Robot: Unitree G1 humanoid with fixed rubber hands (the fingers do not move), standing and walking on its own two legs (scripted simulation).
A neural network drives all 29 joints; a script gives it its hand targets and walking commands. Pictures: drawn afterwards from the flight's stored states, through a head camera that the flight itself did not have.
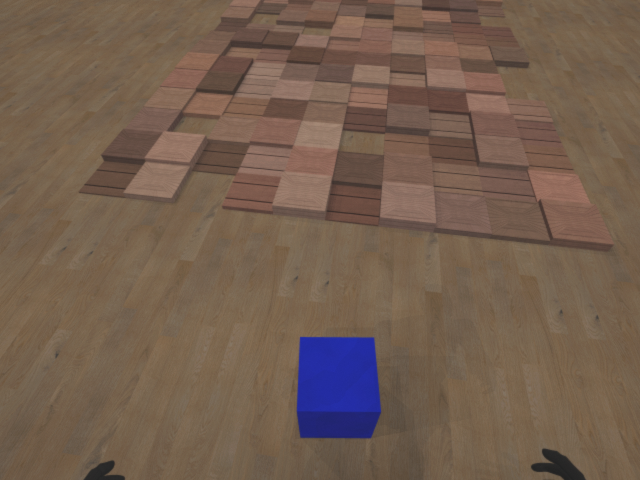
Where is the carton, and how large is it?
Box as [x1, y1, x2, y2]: [297, 337, 380, 437]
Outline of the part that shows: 300,337 297,394 297,416 300,437 370,437 380,413 373,338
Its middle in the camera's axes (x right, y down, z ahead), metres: +0.05 +0.44 +1.11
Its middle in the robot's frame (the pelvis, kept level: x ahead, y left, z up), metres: +0.45 -0.04 -0.66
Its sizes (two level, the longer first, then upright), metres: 0.210 0.200 0.250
